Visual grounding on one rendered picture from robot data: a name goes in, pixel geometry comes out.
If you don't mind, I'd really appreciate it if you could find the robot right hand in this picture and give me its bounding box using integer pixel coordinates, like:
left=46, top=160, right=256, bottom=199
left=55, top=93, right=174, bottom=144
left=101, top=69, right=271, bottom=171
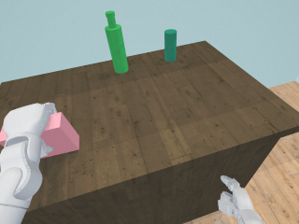
left=218, top=175, right=254, bottom=219

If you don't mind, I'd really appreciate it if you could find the table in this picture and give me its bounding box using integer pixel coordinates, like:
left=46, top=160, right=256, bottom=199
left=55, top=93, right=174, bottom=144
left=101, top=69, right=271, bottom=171
left=0, top=40, right=299, bottom=224

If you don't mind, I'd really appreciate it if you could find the robot left forearm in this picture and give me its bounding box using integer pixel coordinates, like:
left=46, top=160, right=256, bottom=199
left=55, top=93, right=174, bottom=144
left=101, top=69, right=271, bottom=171
left=0, top=133, right=43, bottom=224

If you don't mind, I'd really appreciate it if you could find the robot left hand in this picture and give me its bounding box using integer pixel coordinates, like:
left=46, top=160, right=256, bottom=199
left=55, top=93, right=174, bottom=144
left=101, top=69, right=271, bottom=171
left=3, top=103, right=57, bottom=158

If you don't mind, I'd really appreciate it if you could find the sponge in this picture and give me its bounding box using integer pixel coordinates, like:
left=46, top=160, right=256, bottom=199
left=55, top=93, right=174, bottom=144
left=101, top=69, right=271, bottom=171
left=0, top=112, right=79, bottom=159

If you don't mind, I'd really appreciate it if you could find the robot right forearm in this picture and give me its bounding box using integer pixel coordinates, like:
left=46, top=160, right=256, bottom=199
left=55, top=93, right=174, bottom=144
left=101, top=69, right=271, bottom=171
left=237, top=208, right=265, bottom=224

